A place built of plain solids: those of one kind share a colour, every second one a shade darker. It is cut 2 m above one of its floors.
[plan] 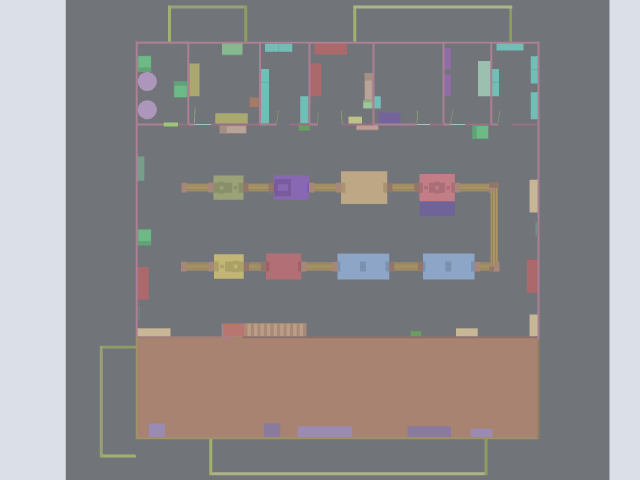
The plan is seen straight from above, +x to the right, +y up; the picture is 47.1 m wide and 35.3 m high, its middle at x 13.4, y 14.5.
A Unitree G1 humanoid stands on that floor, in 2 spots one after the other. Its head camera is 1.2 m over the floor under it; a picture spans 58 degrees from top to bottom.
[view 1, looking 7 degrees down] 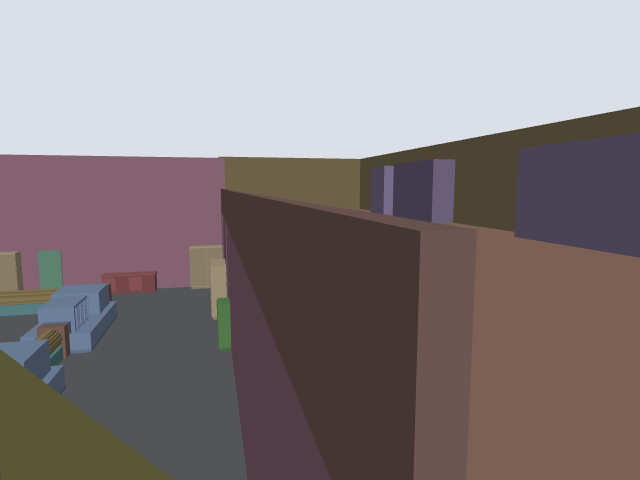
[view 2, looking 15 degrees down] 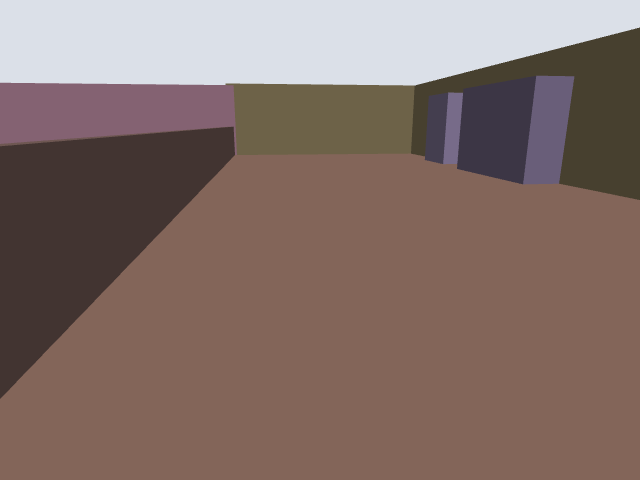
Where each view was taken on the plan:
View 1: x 6.82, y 7.88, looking -14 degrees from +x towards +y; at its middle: mezz_parapet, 1.92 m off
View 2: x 11.52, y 6.04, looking -7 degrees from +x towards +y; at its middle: mezz_deck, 4.64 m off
